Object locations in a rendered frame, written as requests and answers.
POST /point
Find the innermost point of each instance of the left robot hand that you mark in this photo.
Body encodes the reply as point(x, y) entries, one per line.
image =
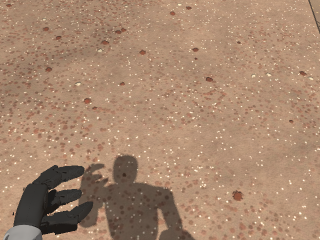
point(36, 202)

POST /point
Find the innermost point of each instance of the robot left forearm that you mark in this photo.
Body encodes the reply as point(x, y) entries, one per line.
point(23, 232)

